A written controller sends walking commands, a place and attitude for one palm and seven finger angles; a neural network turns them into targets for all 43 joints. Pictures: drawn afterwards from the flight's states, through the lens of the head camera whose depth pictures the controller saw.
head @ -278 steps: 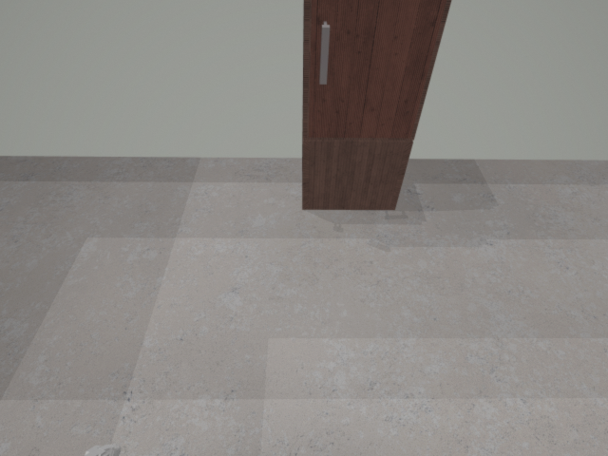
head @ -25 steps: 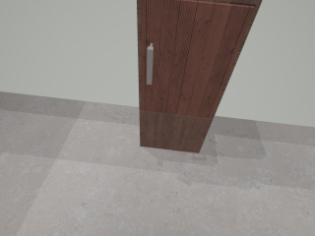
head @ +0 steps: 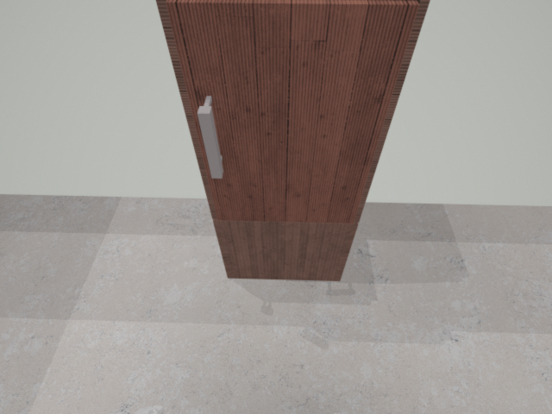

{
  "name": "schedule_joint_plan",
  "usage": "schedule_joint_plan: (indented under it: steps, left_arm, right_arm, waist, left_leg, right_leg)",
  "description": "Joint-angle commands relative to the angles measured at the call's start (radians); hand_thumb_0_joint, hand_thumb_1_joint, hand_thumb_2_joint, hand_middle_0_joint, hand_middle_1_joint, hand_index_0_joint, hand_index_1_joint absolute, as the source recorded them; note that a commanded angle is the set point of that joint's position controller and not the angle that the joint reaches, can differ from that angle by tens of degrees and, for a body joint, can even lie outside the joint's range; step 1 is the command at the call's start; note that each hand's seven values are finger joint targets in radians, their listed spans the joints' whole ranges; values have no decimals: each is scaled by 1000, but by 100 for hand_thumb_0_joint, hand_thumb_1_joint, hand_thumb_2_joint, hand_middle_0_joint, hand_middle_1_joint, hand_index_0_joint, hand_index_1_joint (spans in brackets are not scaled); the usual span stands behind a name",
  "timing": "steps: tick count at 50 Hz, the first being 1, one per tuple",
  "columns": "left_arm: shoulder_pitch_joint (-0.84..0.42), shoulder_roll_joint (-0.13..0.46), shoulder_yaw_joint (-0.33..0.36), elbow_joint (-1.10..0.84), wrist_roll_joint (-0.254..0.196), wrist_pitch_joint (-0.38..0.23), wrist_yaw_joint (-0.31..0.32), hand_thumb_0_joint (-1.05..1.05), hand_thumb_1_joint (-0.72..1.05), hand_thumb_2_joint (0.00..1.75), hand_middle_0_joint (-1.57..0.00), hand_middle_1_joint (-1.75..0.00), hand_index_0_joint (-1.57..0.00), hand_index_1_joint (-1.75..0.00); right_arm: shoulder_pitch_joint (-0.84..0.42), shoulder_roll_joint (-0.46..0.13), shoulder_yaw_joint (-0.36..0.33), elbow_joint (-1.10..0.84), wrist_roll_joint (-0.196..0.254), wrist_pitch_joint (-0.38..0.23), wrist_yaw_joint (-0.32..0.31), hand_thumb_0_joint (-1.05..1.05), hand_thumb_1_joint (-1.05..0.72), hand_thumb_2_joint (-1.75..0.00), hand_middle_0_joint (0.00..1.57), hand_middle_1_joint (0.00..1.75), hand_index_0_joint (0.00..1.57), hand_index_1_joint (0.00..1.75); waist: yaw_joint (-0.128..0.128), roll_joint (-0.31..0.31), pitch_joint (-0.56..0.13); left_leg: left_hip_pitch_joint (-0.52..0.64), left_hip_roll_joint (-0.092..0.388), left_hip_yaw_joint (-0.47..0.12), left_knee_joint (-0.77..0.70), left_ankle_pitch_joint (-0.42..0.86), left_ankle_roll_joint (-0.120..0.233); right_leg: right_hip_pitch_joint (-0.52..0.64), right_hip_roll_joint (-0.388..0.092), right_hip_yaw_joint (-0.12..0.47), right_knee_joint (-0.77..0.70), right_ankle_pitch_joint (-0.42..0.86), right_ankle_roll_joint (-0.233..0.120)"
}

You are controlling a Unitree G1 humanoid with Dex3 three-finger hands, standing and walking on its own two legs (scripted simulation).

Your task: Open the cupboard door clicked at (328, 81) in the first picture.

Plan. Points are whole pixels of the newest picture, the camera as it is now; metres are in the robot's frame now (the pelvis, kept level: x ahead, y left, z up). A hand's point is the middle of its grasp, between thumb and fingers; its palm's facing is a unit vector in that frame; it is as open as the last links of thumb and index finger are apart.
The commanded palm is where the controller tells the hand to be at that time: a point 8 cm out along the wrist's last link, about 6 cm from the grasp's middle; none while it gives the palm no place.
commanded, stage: take the last steps up to it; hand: left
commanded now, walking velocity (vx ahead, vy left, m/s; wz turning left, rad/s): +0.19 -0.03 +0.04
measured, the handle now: (213, 139) +0.64 +0.16 +0.00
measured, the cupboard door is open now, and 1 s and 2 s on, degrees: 0 0 0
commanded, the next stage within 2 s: come to a stop and stand still in 0.08 s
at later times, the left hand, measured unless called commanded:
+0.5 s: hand out of the picture +0.11 +0.19 -0.16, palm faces +0.04 -0.98 -0.20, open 7.4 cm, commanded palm none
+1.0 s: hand out of the picture +0.10 +0.15 -0.14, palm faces +0.07 -0.97 -0.25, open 7.3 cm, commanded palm none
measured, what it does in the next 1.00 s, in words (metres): steps on the spot: left foot, then right foot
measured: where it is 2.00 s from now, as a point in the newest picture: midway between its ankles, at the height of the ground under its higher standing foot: outside the picture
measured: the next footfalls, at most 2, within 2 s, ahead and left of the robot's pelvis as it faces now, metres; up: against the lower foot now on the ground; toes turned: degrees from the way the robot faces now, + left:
left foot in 0.26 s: +0.20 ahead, +0.12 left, +0.00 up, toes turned +8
right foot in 0.66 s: +0.13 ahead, -0.15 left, +0.00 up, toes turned -1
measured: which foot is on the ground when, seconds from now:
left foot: up 0.00-0.24, down 0.26-0.68, up 0.70-1.00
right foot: down 0.00-0.30, up 0.32-0.64, down 0.66-1.00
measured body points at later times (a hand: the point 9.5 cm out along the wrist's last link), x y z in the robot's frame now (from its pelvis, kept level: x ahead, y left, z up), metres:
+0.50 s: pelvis +0.10 +0.01 +0.01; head +0.15 +0.02 +0.46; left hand +0.11 +0.24 -0.15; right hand +0.21 -0.21 -0.13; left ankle +0.16 +0.11 -0.72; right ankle +0.06 -0.12 -0.67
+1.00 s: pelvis +0.08 -0.04 +0.02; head +0.11 -0.06 +0.47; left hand +0.10 +0.20 -0.12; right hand +0.11 -0.29 -0.14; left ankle +0.05 +0.11 -0.69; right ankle +0.09 -0.15 -0.72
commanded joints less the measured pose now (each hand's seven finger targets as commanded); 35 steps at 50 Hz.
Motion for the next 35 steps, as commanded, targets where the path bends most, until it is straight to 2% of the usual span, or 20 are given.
schedule_joint_plan:
  steps: [1,2,4,8,10,11,12,13,14,15,18,22,25,29,30,31,32,33,34,35]
  left_arm:
    - [131,100,8,10,5,-5,33,0,90,90,-20,-30,-20,-30]
    - [124,96,5,12,8,-7,34,0,90,90,-20,-30,-20,-30]
    - [120,98,5,6,7,-5,33,0,90,90,-20,-30,-20,-30]
    - [164,129,10,28,5,0,24,0,90,90,-20,-30,-20,-30]
    - [148,124,7,33,-2,7,27,0,90,90,-20,-30,-20,-30]
    - [148,99,-1,39,-8,14,31,0,90,90,-20,-30,-20,-30]
    - [180,70,-12,44,-7,21,34,0,90,90,-20,-30,-20,-30]
    - [220,41,-20,43,-13,30,41,0,90,90,-20,-30,-20,-30]
    - [253,38,-24,54,-14,39,47,0,90,90,-20,-30,-20,-30]
    - [259,53,-26,66,-16,52,52,0,90,90,-20,-30,-20,-30]
    - [223,96,-14,45,-9,78,54,0,90,90,-20,-30,-20,-30]
    - [185,86,11,-2,-3,95,49,0,90,90,-20,-30,-20,-30]
    - [179,65,24,-36,-4,105,45,0,90,90,-20,-30,-20,-30]
    - [234,42,14,-35,-3,96,42,0,90,90,-20,-30,-20,-30]
    - [274,43,12,-18,0,87,43,0,90,90,-20,-30,-20,-30]
    - [308,68,10,-5,7,77,45,0,90,90,-20,-30,-20,-30]
    - [271,143,11,-19,18,58,49,0,90,90,-20,-30,-20,-30]
    - [195,218,12,-58,15,61,47,0,90,90,-20,-30,-20,-30]
    - [156,234,16,-75,15,66,44,0,90,90,-20,-30,-20,-30]
    - [132,243,26,-74,13,57,47,0,90,90,-20,-30,-20,-30]
  right_arm:
    - [-18,-31,-6,-99,-13,-22,2,0,-90,-90,20,30,20,30]
    - [-1,-21,-6,-98,-12,-16,4,0,-90,-90,20,30,20,30]
    - [-15,-2,1,-112,-10,-10,9,0,-90,-90,20,30,20,30]
    - [-99,-18,4,-145,-10,-27,18,0,-90,-90,20,30,20,30]
    - [-94,-33,10,-134,-11,-32,12,0,-90,-90,20,30,20,30]
    - [-81,-40,15,-116,-9,-38,7,0,-90,-90,20,30,20,30]
    - [-44,-80,12,-104,-8,-46,1,0,-90,-90,20,30,20,30]
    - [-41,-132,10,-105,-9,-47,-9,0,-90,-90,20,30,20,30]
    - [-72,-158,10,-107,-4,-38,-19,0,-90,-90,20,30,20,30]
    - [-99,-161,13,-104,2,-33,-31,0,-90,-90,20,30,20,30]
    - [-124,-174,-5,-112,4,-14,-52,0,-90,-90,20,30,20,30]
    - [-161,-207,-41,-146,-4,15,-51,0,-90,-90,20,30,20,30]
    - [-213,-196,-51,-175,-9,19,-40,0,-90,-90,20,30,20,30]
    - [-285,-185,-50,-198,-14,23,-20,0,-90,-90,20,30,20,30]
    - [-293,-177,-47,-195,-11,26,-14,0,-90,-90,20,30,20,30]
    - [-282,-148,-41,-193,-3,29,-8,0,-90,-90,20,30,20,30]
    - [-240,-74,-28,-196,8,35,0,0,-90,-90,20,30,20,30]
    - [-260,-58,-23,-223,6,46,9,0,-90,-90,20,30,20,30]
    - [-283,-94,-26,-225,-2,57,14,0,-90,-90,20,30,20,30]
    - [-287,-99,-26,-224,-7,60,15,0,-90,-90,20,30,20,30]
  waist:
    - [14,-104,-25]
    - [-1,-119,-25]
    - [-6,-135,-24]
    - [24,-142,-23]
    - [8,-131,-16]
    - [0,-103,-24]
    - [1,26,-67]
    - [17,146,-91]
    - [32,181,-97]
    - [34,251,-113]
    - [20,175,-85]
    - [11,56,-166]
    - [25,89,-190]
    - [55,171,-165]
    - [77,139,-159]
    - [92,45,-145]
    - [70,-184,-93]
    - [62,-295,-7]
    - [71,-202,1]
    - [68,-295,37]
  left_leg:
    - [-196,66,-14,-9,102,-11]
    - [-159,62,3,-93,92,-21]
    - [-116,49,36,-240,125,-31]
    - [-68,13,79,-450,179,-32]
    - [17,0,85,-573,270,-37]
    - [111,1,71,-679,382,-42]
    - [211,55,2,-717,620,-29]
    - [229,177,-103,-731,886,31]
    - [203,247,-147,-755,999,82]
    - [206,258,-171,-793,1094,110]
    - [259,287,-158,-790,1298,167]
    - [307,299,-117,-758,1144,198]
    - [213,270,-68,-777,922,175]
    - [50,226,-60,-804,520,132]
    - [-9,196,-46,-777,355,100]
    - [-71,126,-11,-707,192,52]
    - [-132,6,48,-557,20,-21]
    - [-146,-31,26,-450,-65,-41]
    - [-105,-26,-24,-368,-44,-33]
    - [-160,-32,-50,-317,3,-27]
  right_leg:
    - [76,-280,249,-409,141,-116]
    - [53,-263,207,-406,183,-110]
    - [29,-236,162,-410,201,-115]
    - [95,-220,168,-374,171,-108]
    - [93,-192,143,-316,208,-79]
    - [75,-158,122,-248,265,-45]
    - [56,-105,96,-150,238,2]
    - [57,-62,76,-125,78,53]
    - [97,-40,64,-94,-81,74]
    - [105,-34,74,-25,-172,88]
    - [-10,-41,141,182,-279,87]
    - [-114,-14,173,388,-283,89]
    - [-80,-12,171,391,-242,94]
    - [86,-19,116,127,-155,76]
    - [165,-17,103,2,-60,78]
    - [232,-27,114,-154,30,82]
    - [173,-184,335,-343,-50,35]
    - [1,-343,510,-465,-209,-45]
    - [-91,-352,532,-499,-337,-82]
    - [-82,-334,588,-508,-317,-81]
